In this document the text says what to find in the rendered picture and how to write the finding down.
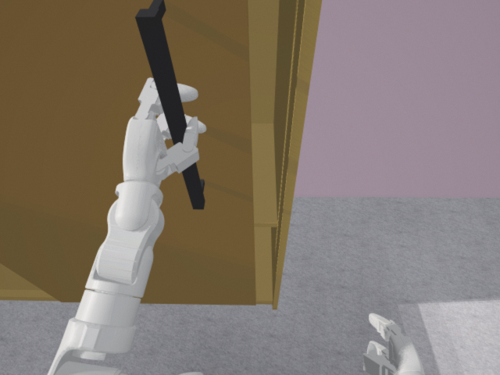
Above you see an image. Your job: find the left robot forearm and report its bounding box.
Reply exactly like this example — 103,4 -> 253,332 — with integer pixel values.
48,180 -> 165,375

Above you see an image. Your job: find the wardrobe door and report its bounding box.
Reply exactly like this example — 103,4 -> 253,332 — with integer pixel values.
0,263 -> 41,290
0,0 -> 256,305

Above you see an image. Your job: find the handle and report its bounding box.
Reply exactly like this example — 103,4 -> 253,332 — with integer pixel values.
135,0 -> 205,209

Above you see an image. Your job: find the robot left hand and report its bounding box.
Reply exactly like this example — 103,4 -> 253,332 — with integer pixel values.
123,77 -> 206,188

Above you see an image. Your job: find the robot right hand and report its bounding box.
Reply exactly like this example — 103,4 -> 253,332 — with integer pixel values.
363,313 -> 425,375

